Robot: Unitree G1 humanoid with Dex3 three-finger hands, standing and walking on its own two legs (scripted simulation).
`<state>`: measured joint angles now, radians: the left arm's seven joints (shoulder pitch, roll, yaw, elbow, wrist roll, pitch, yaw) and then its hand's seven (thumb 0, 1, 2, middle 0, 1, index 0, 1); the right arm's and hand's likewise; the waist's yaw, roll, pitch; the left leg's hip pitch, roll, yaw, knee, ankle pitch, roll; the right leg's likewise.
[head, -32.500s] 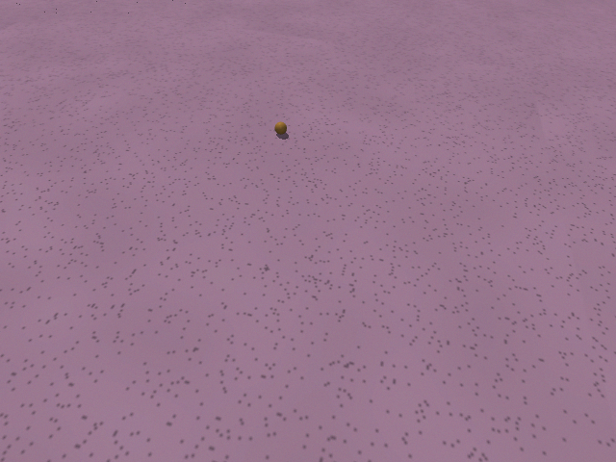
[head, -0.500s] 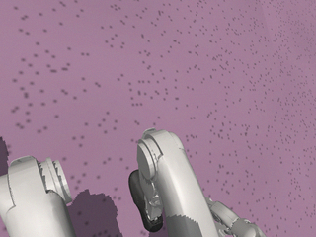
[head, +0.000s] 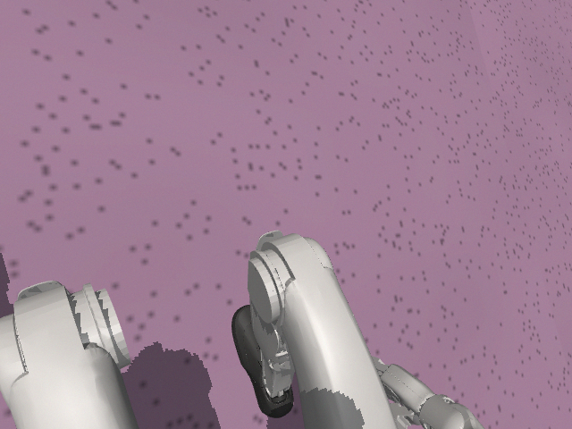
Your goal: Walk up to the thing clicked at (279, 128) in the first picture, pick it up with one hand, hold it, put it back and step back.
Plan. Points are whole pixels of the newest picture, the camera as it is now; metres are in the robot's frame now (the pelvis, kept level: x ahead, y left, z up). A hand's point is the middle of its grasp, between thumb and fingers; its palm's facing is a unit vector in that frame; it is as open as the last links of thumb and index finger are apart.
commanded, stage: open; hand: left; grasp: from above
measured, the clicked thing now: out of the picture +0.39 +0.37 -0.26
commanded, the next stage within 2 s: withdraw in 0.48 s
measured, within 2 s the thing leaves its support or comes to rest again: neither
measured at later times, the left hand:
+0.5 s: hand out of the picture +0.38 +0.35 -0.24, palm faces -0.42 -0.18 -0.89, open 14.0 cm
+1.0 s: hand out of the picture +0.39 +0.37 -0.12, palm faces -0.30 -0.08 -0.95, open 14.0 cm
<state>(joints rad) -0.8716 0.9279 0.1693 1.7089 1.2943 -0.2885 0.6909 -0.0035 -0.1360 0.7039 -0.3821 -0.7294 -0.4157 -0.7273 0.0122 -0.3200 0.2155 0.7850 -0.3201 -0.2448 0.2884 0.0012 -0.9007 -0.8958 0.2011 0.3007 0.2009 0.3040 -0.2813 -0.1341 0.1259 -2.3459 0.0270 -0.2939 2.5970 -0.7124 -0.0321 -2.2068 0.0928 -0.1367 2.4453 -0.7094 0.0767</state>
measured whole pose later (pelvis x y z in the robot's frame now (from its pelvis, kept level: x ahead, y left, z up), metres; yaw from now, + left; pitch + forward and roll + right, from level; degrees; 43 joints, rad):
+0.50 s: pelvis +0.00 +0.00 +0.00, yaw +0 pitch +24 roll -13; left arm -0.87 0.93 0.17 1.70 1.28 -0.28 0.68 0.00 -0.48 0.97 -0.09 -1.01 -0.09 -1.00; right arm 0.02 -0.33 0.22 0.77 -0.31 -0.26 0.29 0.00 -0.89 -0.89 0.20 0.30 0.20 0.30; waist -0.28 -0.14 0.13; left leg -2.35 0.03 -0.29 2.60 -0.70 -0.03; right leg -2.21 0.09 -0.14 2.44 -0.70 0.07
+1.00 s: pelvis +0.00 +0.00 +0.03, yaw +3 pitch +31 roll -11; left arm -0.76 0.72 0.09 1.26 1.18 -0.13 0.47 0.00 -0.48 0.98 -0.08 -1.01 -0.09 -1.00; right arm 0.09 -0.28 0.05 0.79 -0.16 -0.14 0.29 0.00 -0.90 -0.90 0.20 0.30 0.20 0.30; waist -0.17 -0.01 -0.08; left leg -2.33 0.03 -0.21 2.46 -0.69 -0.02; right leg -2.21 0.06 -0.09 2.36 -0.72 0.06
